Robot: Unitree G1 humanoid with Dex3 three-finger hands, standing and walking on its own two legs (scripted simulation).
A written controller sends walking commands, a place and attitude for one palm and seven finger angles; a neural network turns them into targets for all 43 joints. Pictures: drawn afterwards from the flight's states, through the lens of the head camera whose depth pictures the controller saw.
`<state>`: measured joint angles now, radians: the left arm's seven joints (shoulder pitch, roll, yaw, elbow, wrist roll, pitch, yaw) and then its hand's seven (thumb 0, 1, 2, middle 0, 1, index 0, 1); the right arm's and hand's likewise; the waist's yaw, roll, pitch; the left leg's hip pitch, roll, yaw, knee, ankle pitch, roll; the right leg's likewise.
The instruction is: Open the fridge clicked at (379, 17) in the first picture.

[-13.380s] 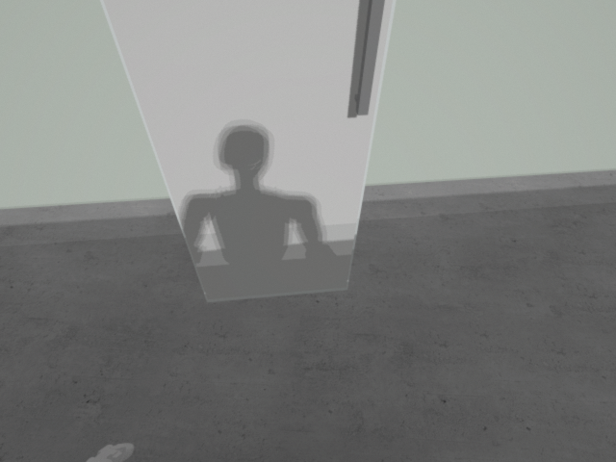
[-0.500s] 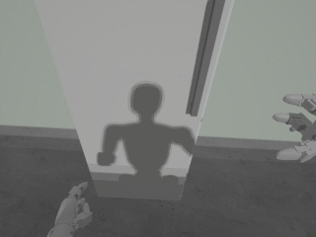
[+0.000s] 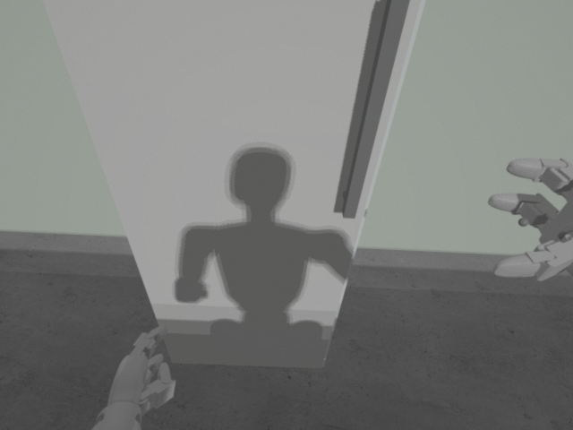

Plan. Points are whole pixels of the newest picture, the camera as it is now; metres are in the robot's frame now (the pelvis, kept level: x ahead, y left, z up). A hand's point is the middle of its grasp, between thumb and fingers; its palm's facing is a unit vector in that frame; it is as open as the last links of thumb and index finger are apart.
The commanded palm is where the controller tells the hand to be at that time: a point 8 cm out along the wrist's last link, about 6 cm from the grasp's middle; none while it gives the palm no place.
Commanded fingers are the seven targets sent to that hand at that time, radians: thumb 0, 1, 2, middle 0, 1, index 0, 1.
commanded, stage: move the hooked fingers beside the handle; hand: right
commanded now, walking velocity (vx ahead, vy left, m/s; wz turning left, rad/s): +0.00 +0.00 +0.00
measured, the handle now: (366, 118) +0.50 -0.12 +0.24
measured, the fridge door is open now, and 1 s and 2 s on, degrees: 0 0 0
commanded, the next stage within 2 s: none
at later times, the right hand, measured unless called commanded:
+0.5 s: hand (479, 206) +0.33 -0.24 +0.21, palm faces +0.13 +0.99 -0.04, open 14.0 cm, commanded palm +0.30 -0.28 +0.22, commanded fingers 0.00 0.50 -0.30 0.30 1.20 0.30 1.20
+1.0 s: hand (437, 173) +0.39 -0.20 +0.22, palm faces +0.09 +1.00 -0.01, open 13.9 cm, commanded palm +0.37 -0.25 +0.22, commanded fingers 0.00 0.50 -0.30 0.30 1.20 0.30 1.20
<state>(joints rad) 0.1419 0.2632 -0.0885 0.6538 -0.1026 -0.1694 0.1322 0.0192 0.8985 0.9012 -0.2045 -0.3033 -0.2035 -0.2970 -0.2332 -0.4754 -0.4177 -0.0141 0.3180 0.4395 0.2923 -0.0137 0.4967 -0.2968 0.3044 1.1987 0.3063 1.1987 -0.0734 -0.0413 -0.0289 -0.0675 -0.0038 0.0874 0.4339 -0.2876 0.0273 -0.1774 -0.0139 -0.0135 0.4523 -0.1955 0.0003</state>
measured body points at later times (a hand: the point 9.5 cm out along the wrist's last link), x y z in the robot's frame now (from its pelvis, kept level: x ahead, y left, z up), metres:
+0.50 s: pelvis -0.01 +0.01 +0.00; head -0.04 +0.02 +0.45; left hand +0.19 +0.24 -0.07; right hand +0.31 -0.29 +0.22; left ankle -0.03 +0.10 -0.74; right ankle +0.04 -0.12 -0.74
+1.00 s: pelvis +0.00 +0.00 +0.00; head -0.03 +0.01 +0.45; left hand +0.15 +0.26 -0.09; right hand +0.37 -0.25 +0.22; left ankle -0.03 +0.10 -0.74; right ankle +0.04 -0.12 -0.74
